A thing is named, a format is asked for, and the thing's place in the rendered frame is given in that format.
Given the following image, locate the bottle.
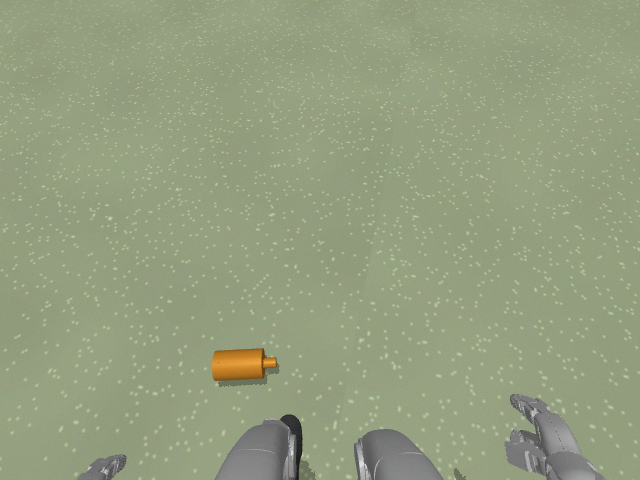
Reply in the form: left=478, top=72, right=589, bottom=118
left=212, top=348, right=277, bottom=381

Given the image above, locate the left robot foot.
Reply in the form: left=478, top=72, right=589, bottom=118
left=280, top=414, right=302, bottom=480

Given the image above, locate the left robot hand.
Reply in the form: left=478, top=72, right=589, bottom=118
left=76, top=454, right=127, bottom=480

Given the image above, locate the right robot hand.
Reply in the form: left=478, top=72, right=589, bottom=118
left=504, top=394, right=582, bottom=477

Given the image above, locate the right robot arm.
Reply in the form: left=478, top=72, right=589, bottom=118
left=545, top=451, right=606, bottom=480

